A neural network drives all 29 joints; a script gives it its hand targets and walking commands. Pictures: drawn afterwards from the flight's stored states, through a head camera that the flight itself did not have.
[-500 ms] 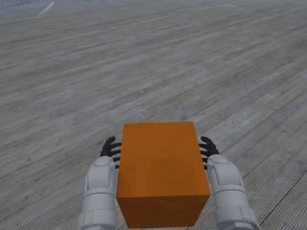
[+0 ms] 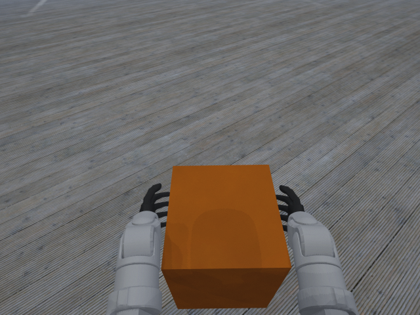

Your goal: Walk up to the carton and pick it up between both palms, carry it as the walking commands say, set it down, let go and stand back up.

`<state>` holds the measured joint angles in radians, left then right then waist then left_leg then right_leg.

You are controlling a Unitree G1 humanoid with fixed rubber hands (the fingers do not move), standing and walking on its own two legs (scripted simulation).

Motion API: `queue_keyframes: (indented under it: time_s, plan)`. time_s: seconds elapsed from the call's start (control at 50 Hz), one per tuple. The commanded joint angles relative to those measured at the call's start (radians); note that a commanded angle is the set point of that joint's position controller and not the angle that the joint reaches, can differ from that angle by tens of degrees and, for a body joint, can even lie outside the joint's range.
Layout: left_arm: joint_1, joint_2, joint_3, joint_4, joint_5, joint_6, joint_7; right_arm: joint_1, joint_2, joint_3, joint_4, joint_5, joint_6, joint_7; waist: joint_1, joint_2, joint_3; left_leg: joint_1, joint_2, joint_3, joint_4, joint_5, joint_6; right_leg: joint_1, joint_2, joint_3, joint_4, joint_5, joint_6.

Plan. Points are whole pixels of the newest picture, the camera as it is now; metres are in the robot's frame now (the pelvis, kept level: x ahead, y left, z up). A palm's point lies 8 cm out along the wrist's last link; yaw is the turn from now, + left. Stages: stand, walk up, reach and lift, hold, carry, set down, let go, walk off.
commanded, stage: reach and lift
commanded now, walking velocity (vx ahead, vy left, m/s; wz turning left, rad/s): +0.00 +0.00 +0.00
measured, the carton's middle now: (221, 239) +0.29 +0.00 -0.02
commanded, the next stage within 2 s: hold in 0.60 s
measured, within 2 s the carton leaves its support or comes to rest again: neither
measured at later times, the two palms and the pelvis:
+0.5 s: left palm (148, 224) +0.29 +0.14 +0.05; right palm (296, 224) +0.28 -0.15 +0.05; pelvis +0.00 +0.00 +0.00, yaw +0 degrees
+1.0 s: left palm (145, 227) +0.28 +0.15 +0.05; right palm (295, 225) +0.28 -0.14 +0.05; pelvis -0.01 +0.00 +0.00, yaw +0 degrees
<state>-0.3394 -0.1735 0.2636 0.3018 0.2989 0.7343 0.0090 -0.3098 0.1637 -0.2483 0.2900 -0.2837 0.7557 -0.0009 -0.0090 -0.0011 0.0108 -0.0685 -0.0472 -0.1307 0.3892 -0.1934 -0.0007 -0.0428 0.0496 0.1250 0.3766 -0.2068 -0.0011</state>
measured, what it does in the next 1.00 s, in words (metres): stands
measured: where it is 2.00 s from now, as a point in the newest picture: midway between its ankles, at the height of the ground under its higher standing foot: outside the picture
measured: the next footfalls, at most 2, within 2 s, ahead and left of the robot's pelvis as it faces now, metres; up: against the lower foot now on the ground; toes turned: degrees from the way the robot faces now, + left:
none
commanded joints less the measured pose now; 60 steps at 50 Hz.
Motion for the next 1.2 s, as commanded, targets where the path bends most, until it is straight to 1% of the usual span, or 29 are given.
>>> queue_keyframes:
  time_s: [0.0, 0.18, 0.34, 0.46, 0.56, 0.7, 0.82, 0.96, 1.18]
  plan:
    - [-0.443, -0.961, -0.529, 0.011, -0.265, -0.007, -0.238, -0.558, 0.855, 0.526, -0.066, 0.269, -0.047, 0.247, 0.000, 0.014, -0.236, 0.081, -0.024, 0.037, -0.053, 0.169, -0.014, 0.009, 0.033, -0.047, -0.054, 0.150, 0.004]
    - [-0.395, -0.965, -0.549, -0.024, -0.276, -0.002, -0.231, -0.509, 0.850, 0.539, -0.106, 0.272, -0.044, 0.249, 0.004, 0.014, -0.240, 0.107, -0.020, 0.033, -0.054, 0.228, -0.019, 0.004, 0.037, -0.047, -0.054, 0.174, 0.002]
    - [-0.358, -0.948, -0.564, -0.058, -0.283, 0.001, -0.233, -0.465, 0.871, 0.557, -0.133, 0.276, -0.037, 0.243, 0.010, 0.007, -0.234, 0.108, -0.022, 0.034, -0.057, 0.229, -0.014, 0.007, 0.035, -0.044, -0.057, 0.191, 0.003]
    - [-0.349, -0.928, -0.576, -0.082, -0.289, 0.003, -0.240, -0.443, 0.895, 0.567, -0.142, 0.280, -0.031, 0.235, 0.012, 0.001, -0.226, 0.092, -0.026, 0.038, -0.057, 0.195, -0.007, 0.008, 0.030, -0.041, -0.059, 0.184, 0.003]
    - [-0.367, -0.914, -0.576, -0.086, -0.290, 0.002, -0.249, -0.449, 0.910, 0.564, -0.134, 0.281, -0.028, 0.229, 0.010, -0.005, -0.210, 0.070, -0.029, 0.042, -0.055, 0.138, -0.002, 0.003, 0.023, -0.039, -0.062, 0.145, 0.007]
    - [-0.415, -0.903, -0.560, -0.063, -0.285, -0.002, -0.263, -0.487, 0.928, 0.550, -0.103, 0.283, -0.027, 0.226, 0.009, -0.013, -0.195, 0.041, -0.031, 0.045, -0.051, 0.060, 0.006, -0.006, 0.013, -0.035, -0.067, 0.075, 0.014]
    - [-0.441, -0.904, -0.546, -0.036, -0.279, -0.003, -0.271, -0.506, 0.930, 0.534, -0.073, 0.281, -0.027, 0.229, 0.008, -0.011, -0.190, 0.033, -0.030, 0.047, -0.051, 0.033, 0.007, -0.011, 0.011, -0.034, -0.070, 0.043, 0.013]
    - [-0.435, -0.916, -0.547, -0.031, -0.280, -0.001, -0.270, -0.500, 0.924, 0.531, -0.070, 0.280, -0.028, 0.233, 0.007, -0.001, -0.197, 0.043, -0.027, 0.044, -0.053, 0.059, 0.003, -0.008, 0.016, -0.038, -0.065, 0.060, 0.006]
    - [-0.388, -0.937, -0.566, -0.061, -0.292, 0.005, -0.253, -0.470, 0.901, 0.549, -0.115, 0.284, -0.031, 0.239, 0.007, 0.011, -0.213, 0.077, -0.020, 0.034, -0.052, 0.145, -0.006, -0.005, 0.025, -0.042, -0.055, 0.116, 0.001]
